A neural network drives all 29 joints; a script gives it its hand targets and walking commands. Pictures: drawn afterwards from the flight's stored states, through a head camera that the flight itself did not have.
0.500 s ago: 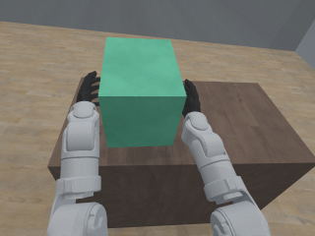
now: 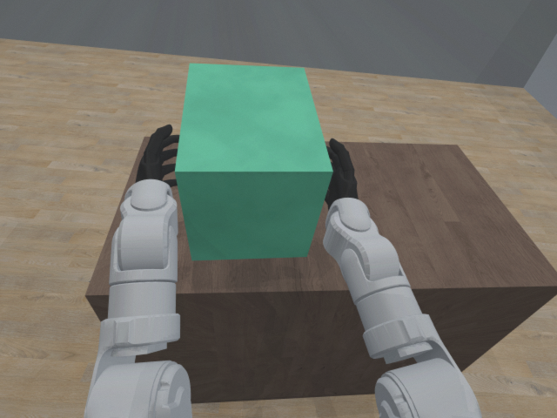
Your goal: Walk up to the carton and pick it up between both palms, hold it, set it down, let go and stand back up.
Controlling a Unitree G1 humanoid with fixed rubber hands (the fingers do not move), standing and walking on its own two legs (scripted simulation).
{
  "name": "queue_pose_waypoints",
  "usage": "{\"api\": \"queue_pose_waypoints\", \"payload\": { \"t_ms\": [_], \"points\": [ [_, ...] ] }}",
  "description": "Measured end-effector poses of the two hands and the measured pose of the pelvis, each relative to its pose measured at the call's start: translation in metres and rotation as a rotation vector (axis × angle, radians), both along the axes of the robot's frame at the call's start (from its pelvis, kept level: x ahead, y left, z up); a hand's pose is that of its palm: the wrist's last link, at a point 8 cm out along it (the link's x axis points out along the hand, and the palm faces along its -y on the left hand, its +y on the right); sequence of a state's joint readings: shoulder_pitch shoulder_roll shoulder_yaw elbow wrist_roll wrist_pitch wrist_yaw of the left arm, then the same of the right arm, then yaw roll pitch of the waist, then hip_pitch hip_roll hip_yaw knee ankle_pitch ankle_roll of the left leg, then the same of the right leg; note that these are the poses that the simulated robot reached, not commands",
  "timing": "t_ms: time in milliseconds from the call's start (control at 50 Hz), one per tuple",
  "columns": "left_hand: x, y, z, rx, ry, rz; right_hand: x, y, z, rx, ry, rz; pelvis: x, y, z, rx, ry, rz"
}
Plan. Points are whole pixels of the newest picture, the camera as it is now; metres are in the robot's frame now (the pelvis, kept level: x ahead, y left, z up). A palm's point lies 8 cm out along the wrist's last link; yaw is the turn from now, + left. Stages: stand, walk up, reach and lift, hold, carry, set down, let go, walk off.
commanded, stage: hold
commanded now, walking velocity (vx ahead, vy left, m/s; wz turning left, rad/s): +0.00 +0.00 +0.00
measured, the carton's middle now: (249, 161) +0.41 +0.01 +0.18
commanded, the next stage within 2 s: none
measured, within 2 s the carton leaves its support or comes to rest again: neither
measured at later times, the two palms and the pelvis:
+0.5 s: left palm (154, 183) +0.37 +0.14 +0.18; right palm (340, 197) +0.36 -0.11 +0.16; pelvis +0.00 +0.00 +0.00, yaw +0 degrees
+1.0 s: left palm (153, 185) +0.37 +0.14 +0.17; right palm (340, 197) +0.36 -0.11 +0.16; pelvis +0.00 +0.00 +0.00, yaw +0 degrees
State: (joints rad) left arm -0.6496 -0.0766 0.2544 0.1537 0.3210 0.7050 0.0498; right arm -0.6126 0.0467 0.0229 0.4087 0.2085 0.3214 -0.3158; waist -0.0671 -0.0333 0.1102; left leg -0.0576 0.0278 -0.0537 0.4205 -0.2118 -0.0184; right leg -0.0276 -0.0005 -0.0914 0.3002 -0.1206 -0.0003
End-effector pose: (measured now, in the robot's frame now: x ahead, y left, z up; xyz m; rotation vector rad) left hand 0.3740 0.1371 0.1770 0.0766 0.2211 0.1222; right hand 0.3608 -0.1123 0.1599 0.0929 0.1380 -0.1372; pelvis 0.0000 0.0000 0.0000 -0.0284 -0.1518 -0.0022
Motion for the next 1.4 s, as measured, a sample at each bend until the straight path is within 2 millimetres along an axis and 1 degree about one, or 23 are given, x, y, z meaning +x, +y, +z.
{"api": "queue_pose_waypoints", "payload": {
  "t_ms": [620, 760, 900, 1000, 1180, 1400],
  "points": [
    [0.0015, -0.0001, 0.0018, 0.002, 0.003, 0.0, 0.0015, 0.0001, 0.001, 0.001, 0.0, -0.002, -0.0014, -0.0007, 0.0, 0.002, 0.001, 0.002],
    [0.0038, -0.0004, 0.0013, 0.003, 0.007, 0.0, 0.0036, -0.0003, 0.0005, 0.001, 0.004, -0.001, 0.0002, -0.0015, 0.0002, 0.002, 0.004, 0.003],
    [0.0014, -0.0012, -0.0008, -0.001, 0.003, -0.003, 0.0011, -0.0013, 0.0004, -0.004, -0.001, -0.002, 0.0019, -0.001, 0.0002, 0.0, -0.004, 0.004],
    [0.0001, 0.0004, -0.003, -0.005, 0.011, -0.002, 0.0, 0.0003, -0.0011, -0.005, 0.006, -0.001, 0.0016, -0.0004, 0.0002, 0.001, -0.004, 0.001],
    [0.0015, 0.0046, -0.001, -0.002, 0.009, 0.004, 0.0028, 0.0047, 0.0002, 0.0, 0.004, 0.001, -0.0008, 0.0011, 0.0, 0.0, 0.003, 0.006],
    [0.0042, -0.0017, 0.0008, 0.003, 0.001, -0.007, 0.0029, -0.0015, 0.0004, 0.004, -0.006, -0.007, 0.0014, 0.0008, 0.0002, 0.0, 0.002, 0.002]
  ]
}}
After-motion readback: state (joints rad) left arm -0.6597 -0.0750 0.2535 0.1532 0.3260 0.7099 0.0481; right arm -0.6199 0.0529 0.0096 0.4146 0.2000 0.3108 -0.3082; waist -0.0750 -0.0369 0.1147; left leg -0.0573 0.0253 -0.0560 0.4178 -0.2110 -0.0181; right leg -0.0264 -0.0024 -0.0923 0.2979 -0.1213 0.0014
